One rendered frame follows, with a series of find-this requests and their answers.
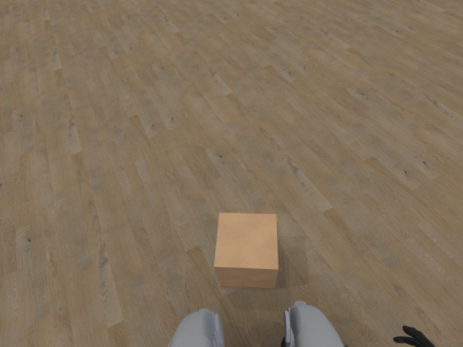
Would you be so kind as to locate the robot thigh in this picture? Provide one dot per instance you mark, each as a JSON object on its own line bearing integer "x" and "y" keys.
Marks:
{"x": 307, "y": 326}
{"x": 199, "y": 329}

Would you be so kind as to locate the robot right thigh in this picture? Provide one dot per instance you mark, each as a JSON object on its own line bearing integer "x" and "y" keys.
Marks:
{"x": 307, "y": 326}

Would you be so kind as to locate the robot right hand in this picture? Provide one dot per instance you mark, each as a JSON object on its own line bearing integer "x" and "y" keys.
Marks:
{"x": 418, "y": 340}

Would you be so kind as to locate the carton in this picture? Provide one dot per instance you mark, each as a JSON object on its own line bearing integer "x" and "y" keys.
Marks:
{"x": 247, "y": 250}

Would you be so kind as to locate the robot left thigh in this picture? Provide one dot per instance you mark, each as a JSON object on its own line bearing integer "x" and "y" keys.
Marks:
{"x": 199, "y": 329}

